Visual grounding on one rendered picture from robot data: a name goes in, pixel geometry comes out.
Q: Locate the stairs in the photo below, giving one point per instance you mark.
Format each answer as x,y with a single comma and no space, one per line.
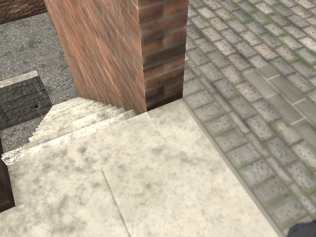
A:
71,120

